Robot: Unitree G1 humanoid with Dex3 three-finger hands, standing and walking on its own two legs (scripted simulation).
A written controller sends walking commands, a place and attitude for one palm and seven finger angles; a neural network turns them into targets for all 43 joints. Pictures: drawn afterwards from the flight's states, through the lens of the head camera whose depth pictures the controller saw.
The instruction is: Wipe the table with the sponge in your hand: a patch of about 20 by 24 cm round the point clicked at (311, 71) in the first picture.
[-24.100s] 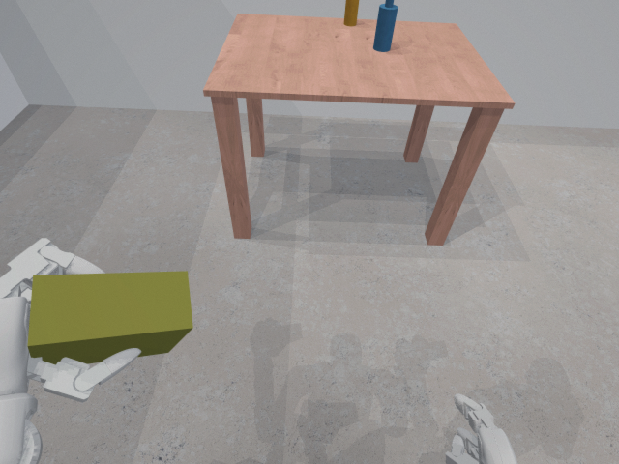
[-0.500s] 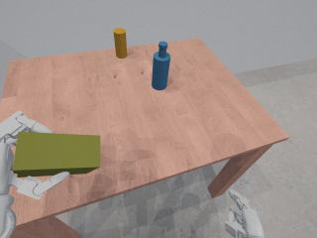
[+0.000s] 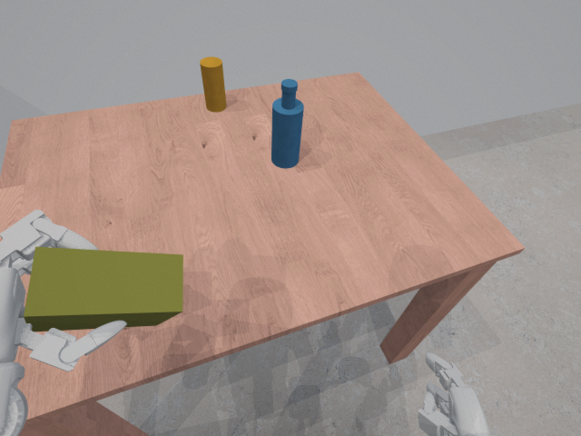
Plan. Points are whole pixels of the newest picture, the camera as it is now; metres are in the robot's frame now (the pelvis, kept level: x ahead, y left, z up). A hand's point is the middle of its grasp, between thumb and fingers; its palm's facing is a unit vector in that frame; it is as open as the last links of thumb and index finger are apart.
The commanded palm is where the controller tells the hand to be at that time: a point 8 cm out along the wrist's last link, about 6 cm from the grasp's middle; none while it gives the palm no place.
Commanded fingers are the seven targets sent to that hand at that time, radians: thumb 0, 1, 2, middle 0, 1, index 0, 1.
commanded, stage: shuffle to correct the standing spot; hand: left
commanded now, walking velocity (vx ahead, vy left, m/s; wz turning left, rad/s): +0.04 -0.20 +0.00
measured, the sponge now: (128, 293) +0.23 +0.20 +0.13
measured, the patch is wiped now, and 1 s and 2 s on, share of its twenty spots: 0.00 0.00 0.00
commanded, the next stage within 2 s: come to a stop and stand still in 0.56 s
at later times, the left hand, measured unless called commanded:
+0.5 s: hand (133, 282) +0.23 +0.19 +0.16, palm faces +0.30 -0.87 -0.40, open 10.1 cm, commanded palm +0.17 +0.23 +0.17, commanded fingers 0.00 0.10 1.30 -1.20 -1.60 -1.20 -1.60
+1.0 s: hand (106, 261) +0.24 +0.21 +0.17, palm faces +0.39 -0.77 -0.50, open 10.1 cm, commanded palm +0.16 +0.22 +0.17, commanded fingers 0.00 0.10 1.30 -1.20 -1.60 -1.20 -1.60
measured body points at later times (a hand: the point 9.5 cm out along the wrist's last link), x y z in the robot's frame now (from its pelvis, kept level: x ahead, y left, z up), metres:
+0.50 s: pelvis +0.01 -0.05 +0.00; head +0.04 -0.03 +0.44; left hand +0.21 +0.23 +0.18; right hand +0.18 -0.28 -0.08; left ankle +0.02 +0.08 -0.74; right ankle +0.01 -0.13 -0.74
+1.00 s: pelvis +0.00 -0.06 +0.00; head +0.03 -0.05 +0.44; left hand +0.21 +0.25 +0.20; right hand +0.18 -0.29 -0.08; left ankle +0.02 +0.08 -0.74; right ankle +0.01 -0.13 -0.74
